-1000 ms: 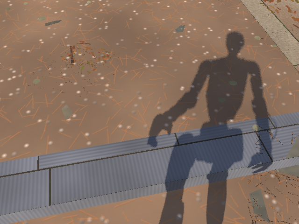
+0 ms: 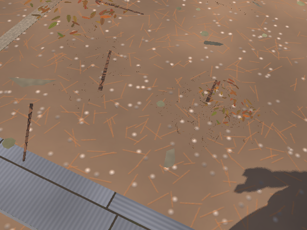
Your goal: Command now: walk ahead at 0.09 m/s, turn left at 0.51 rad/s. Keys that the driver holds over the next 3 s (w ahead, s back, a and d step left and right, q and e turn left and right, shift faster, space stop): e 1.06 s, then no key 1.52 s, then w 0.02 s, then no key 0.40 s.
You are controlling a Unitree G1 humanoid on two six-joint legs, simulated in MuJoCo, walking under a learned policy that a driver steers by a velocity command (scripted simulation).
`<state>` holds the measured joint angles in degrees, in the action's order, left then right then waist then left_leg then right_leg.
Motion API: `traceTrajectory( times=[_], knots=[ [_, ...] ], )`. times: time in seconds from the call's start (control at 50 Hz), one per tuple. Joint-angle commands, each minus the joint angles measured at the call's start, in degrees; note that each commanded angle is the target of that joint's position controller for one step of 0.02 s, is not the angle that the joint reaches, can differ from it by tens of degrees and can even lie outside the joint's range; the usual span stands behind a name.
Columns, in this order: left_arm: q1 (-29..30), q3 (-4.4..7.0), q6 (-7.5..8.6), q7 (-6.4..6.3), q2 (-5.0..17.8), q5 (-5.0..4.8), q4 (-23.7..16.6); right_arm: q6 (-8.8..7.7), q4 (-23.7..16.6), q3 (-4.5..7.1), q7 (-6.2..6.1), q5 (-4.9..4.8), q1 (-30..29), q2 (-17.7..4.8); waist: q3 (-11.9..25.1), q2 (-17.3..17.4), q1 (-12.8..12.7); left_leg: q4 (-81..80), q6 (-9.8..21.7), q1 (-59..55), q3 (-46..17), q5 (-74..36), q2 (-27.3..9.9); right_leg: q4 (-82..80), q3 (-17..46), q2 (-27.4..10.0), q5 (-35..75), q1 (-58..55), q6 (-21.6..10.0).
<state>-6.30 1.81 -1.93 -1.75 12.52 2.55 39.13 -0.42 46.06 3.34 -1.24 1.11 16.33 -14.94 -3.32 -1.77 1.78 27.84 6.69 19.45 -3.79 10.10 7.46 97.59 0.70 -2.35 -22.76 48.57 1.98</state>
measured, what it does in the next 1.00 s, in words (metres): climbs, turning right: right foot 0.10 m higher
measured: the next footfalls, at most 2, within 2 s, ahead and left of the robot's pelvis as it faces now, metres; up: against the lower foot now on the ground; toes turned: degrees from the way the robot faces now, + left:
right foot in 0.46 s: +0.19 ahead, -0.22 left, +0.10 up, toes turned -11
left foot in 1.16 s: +0.29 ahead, -0.07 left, +0.10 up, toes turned -35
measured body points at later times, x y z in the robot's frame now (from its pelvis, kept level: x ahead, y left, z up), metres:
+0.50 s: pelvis +0.10 -0.11 +0.01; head +0.12 -0.12 +0.46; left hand +0.33 +0.08 -0.06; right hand +0.13 -0.38 -0.12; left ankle +0.04 +0.04 -0.70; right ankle +0.15 -0.21 -0.64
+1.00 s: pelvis +0.15 -0.14 +0.10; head +0.18 -0.17 +0.55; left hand +0.35 +0.07 +0.00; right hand +0.22 -0.43 -0.01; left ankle +0.27 -0.03 -0.58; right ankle +0.15 -0.21 -0.64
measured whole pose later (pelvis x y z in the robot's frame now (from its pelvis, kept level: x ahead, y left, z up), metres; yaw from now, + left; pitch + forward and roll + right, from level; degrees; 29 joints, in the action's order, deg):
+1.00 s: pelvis +0.15 -0.14 +0.10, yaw -25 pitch +3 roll +2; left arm -16.4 3.7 -2.9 -2.3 13.3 1.7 35.8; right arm 3.9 36.5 1.4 -1.9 1.7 7.2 -13.4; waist -1.0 0.7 -3.5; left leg 54.2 -2.7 35.2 -4.3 17.9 1.3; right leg 30.1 10.7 9.6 -11.3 20.3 -5.4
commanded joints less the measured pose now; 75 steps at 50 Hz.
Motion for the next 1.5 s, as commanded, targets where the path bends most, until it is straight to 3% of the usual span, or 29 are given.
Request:
traceTrajectory(
  times=[0.02, 0.12, 0.24, 0.3, 0.32, 0.36, 0.4, 0.44, 0.46, 0.48, 0.5, 0.52, 0.54, 0.56, 0.58, 0.68, 0.76, 0.84, 0.94, 1.06, 1.14, 1.16, 1.18, 1.2, 1.24, 1.26, 1.36, 1.44, 1.5],
  knots=[
    [-0.5, 0.3, -0.43, -0.62, 2.4, 0.38, -5.4, -1.03, -2.7, 1.62, -1.04, -0.08, 3.8, -8.1, 8.9, 3.8, -1.1, -5.0, 10.2, -13.5, -19.2, -20.2, -16.9, 8.8, -0.1, 1.2, 0.8, 11.9, -0.7],
    [2.5, -1.08, -1.54, -0.63, 0.1, 0.65, -8.3, -1.53, 0.0, 0.65, -2.07, -0.06, 9.4, -6.0, 7.1, 4.4, 0.3, -5.9, 9.9, -18.2, -19.1, -15.8, -19.3, 13.2, 0.0, 1.5, -1.8, 20.7, -0.9],
    [4.9, -1.05, -2.66, -0.65, 0.2, 0.02, -12.2, -1.77, 1.4, 0.76, -2.82, 0.42, 10.2, -6.8, 3.7, 6.1, 0.3, -9.9, 9.4, -17.8, -15.3, -9.8, -21.0, 5.6, 3.5, 3.0, -4.5, 20.4, -0.6],
    [5.9, -1.17, -3.14, -0.58, -0.7, 0.21, -14.9, -2.19, 0.0, 1.12, -3.84, 0.34, 8.3, -7.9, 4.4, 5.4, -0.7, -11.0, 8.8, -21.3, -13.0, -18.9, -24.4, 4.2, 5.3, 1.9, -7.9, 19.5, -2.0],
    [5.5, -1.66, -3.13, -0.08, -0.9, -0.03, -15.3, -1.58, -0.6, 0.85, -3.58, -0.05, 6.7, -7.3, 4.5, 4.4, -1.7, -12.4, 7.1, -21.3, -9.3, -18.1, -22.3, -7.4, 1.4, -0.1, -8.7, 15.8, -2.3],
    [7.4, -2.19, -3.1, 1.01, -2.0, -1.16, -16.2, -0.58, -1.7, 1.17, -3.44, -0.17, 4.9, -7.9, 4.2, 8.3, -0.2, -16.4, 5.7, -16.5, -4.9, -18.9, -20.6, -22.8, -3.7, -1.2, -9.9, 2.7, -3.3],
    [1.6, -1.74, -3.01, 1.5, -1.5, -2.46, -14.0, 0.1, -3.1, 1.39, -2.0, 0.03, 2.8, -8.1, 7.5, 10.7, -0.8, -13.8, 4.5, -13.6, 1.5, -34.2, -20.6, -28.4, -9.1, 0.5, -14.7, -11.3, -5.9],
    [-4.8, -0.46, -1.98, 1.34, 0.2, -3.39, -12.4, 0.45, -3.2, 1.51, -0.47, -1.0, 3.7, -8.4, 11.0, 10.3, -3.3, -2.9, 2.2, -14.4, 4.9, -55.8, -19.5, -40.3, -9.9, 4.1, -5.2, -23.3, -8.6],
    [-8.2, 0.54, -0.89, 1.57, 2.9, -2.93, -11.7, 0.35, -3.2, 1.56, 0.08, -0.47, 6.2, -8.9, 15.2, 8.0, -4.5, 8.3, -0.6, -12.6, 7.0, -53.9, -17.3, -48.5, -2.5, 5.1, -0.9, -31.0, -9.7],
    [-10.0, 3.21, -0.7, 1.44, 12.8, -1.42, -13.7, 0.17, -10.5, 1.18, 0.58, -0.83, 0.4, -7.7, 18.1, -12.7, -8.0, 29.2, -6.8, 8.5, 9.5, -15.0, -7.7, -63.4, 32.5, -11.7, 9.5, -39.5, -17.2],
    [-11.2, 3.96, -1.47, 0.24, 14.3, -2.63, -13.0, 0.68, -11.4, 0.95, 1.02, 1.67, -1.1, -4.3, 23.0, -18.0, -7.4, 47.5, -7.4, 11.9, 0.7, 17.8, -2.4, -75.7, 51.9, -17.2, 27.4, -38.7, -21.6],
    [-8.1, 3.31, -1.1, -0.13, 12.8, -2.56, -12.7, 1.55, -11.4, -0.09, 1.09, 2.42, 0.4, -1.3, 17.6, -12.1, -3.8, 56.8, -7.4, 15.5, -3.8, 19.0, -4.9, -73.6, 44.8, -17.6, 23.8, -32.9, -21.4],
    [-5.3, 2.68, -1.01, -0.43, 9.7, -1.58, -12.1, 2.16, -11.7, -0.41, 0.56, 2.02, -1.5, -1.2, 10.3, -6.3, -2.8, 58.4, -7.6, 18.4, -1.6, 15.6, -6.1, -71.7, 38.3, -14.4, 14.8, -27.3, -19.9],
    [-2.2, 2.11, -1.11, -0.67, 7.0, -1.09, -11.4, 2.51, -12.5, -0.44, -0.44, 1.85, -3.5, -0.7, 3.4, -4.5, -1.3, 59.8, -7.4, 22.1, 0.2, 11.8, -7.2, -69.8, 31.2, -10.5, 8.6, -22.7, -17.3],
    [-0.6, 1.77, -1.19, -0.65, 5.5, -1.18, -11.0, 2.95, -12.6, -0.59, -1.24, 2.12, -2.7, -0.3, 1.6, -5.9, 0.5, 60.8, -7.5, 22.3, 0.8, 8.9, -7.6, -69.8, 25.4, -7.1, 8.6, -19.7, -15.2],
    [-4.2, 2.87, 0.87, -0.22, 7.2, -1.39, -7.5, 3.76, -12.8, -0.67, -1.07, 1.25, -1.9, -1.2, 6.0, -1.7, 0.6, 56.2, -8.0, 22.5, 0.8, 2.4, -7.8, -72.1, 18.1, -3.0, 14.4, -26.2, -12.8],
    [-7.5, 3.53, 0.24, -1.14, 7.7, -1.84, -6.5, 4.51, -14.9, -0.84, -0.8, 1.11, -6.9, -1.3, 7.4, -1.8, -2.5, 47.0, -11.0, 26.8, -1.0, 1.5, -8.0, -74.6, 22.0, -3.9, 14.5, -35.6, -13.9],
    [-10.3, 3.98, -1.5, -1.67, 8.8, -1.17, -6.6, 4.49, -16.1, -1.35, -0.78, 0.53, -11.5, -1.0, 7.5, -3.7, -5.4, 35.5, -12.5, 28.6, -0.4, 7.0, -7.6, -77.2, 26.1, -4.7, 12.7, -41.1, -14.5],
    [-10.1, 4.19, -0.32, -0.88, 9.0, -0.62, -7.4, 3.39, -14.4, -1.15, -0.75, 0.84, -11.4, -1.6, 8.6, -3.9, -5.4, 28.7, -9.5, 22.0, -0.6, 6.7, -6.7, -76.3, 28.5, -4.4, 17.4, -39.0, -14.5],
    [-10.5, 4.79, 0.02, 0.23, 10.3, -0.61, -6.3, 2.36, -14.6, -1.28, -0.99, -0.49, -13.0, -2.3, 7.5, -5.0, -5.2, 18.6, -7.8, 13.8, -1.0, 13.6, -4.1, -74.0, 31.7, -2.8, 24.7, -38.1, -14.9],
    [-7.5, 4.37, -0.12, 0.79, 9.2, -1.73, -5.1, 1.3, -12.9, -1.39, -1.63, -1.41, -6.0, -1.5, 8.1, -4.8, -0.9, -4.2, -6.4, -4.6, 1.3, 4.7, -4.0, -70.5, 28.9, 0.8, 26.6, -32.9, -10.5],
    [-9.0, 3.76, 0.3, 0.72, 7.2, -2.52, -4.7, 0.88, -13.0, -0.86, -2.03, -0.45, -5.7, -3.5, 9.5, -0.5, -1.5, -8.5, -5.0, -13.5, -3.5, 1.3, -9.6, -66.9, 25.8, 3.2, 15.1, -26.8, -7.3],
    [-13.4, 2.45, 0.68, 0.89, 2.6, -3.2, -4.8, 0.84, -14.9, -0.48, -2.32, 0.58, -9.0, -7.5, 10.9, 13.4, -4.1, -12.4, -0.2, -20.0, -19.6, -1.2, -24.4, -56.2, 15.7, 9.7, -4.9, -18.4, -3.7],
    [-12.3, 3.99, 0.55, 0.28, 8.6, -2.0, -4.1, 0.96, -14.4, 0.27, -1.92, 0.86, -7.4, -8.6, 9.4, 13.9, -2.2, -11.4, 6.4, -14.1, -25.0, -10.5, -28.0, -47.2, 8.4, 13.1, -12.6, -15.7, -2.9],
    [-10.0, 4.04, 0.5, 0.41, 8.5, -1.11, -2.6, 0.27, -13.5, -1.58, -1.13, 0.15, -7.7, -1.8, 7.1, 6.5, -3.3, -10.9, 5.9, -11.4, -18.4, -9.6, -22.9, -41.2, 10.1, 8.9, -6.7, -17.8, -1.2],
    [-9.5, 3.76, 0.27, 0.71, 7.5, -1.18, -2.0, -0.06, -13.6, -1.87, -1.1, 0.28, -9.1, -1.1, 6.4, 7.2, -3.6, -11.3, 4.0, -11.3, -14.5, -9.2, -19.9, -40.9, 10.0, 8.6, -4.1, -18.0, -0.6],
    [-6.9, 2.69, -1.13, 1.5, 5.2, -1.78, -0.6, -0.83, -10.5, -1.41, -1.01, 0.01, -4.7, -1.8, 5.8, 9.4, -2.2, -11.5, 3.5, -15.4, -9.7, -10.4, -16.8, -50.5, 7.8, 6.7, -1.1, -20.0, 1.9],
    [-5.5, 1.75, -0.85, 1.03, 3.9, -2.12, 0.6, -0.53, -8.8, -0.74, -0.38, 0.48, -1.8, -3.2, 5.8, 11.6, -0.5, -8.2, 4.3, -14.0, -7.6, -17.3, -15.2, -62.5, 0.4, 5.9, -2.7, -26.8, 0.0],
    [-7.1, 1.05, 0.26, 0.34, 2.5, -1.98, 1.5, -0.07, -7.5, -0.38, -0.55, -0.47, -1.9, -3.7, 6.2, 9.0, -2.6, -5.4, 2.5, -9.4, -7.1, -16.8, -14.8, -77.0, -0.5, 5.2, 12.7, -36.9, -2.2]
  ],
)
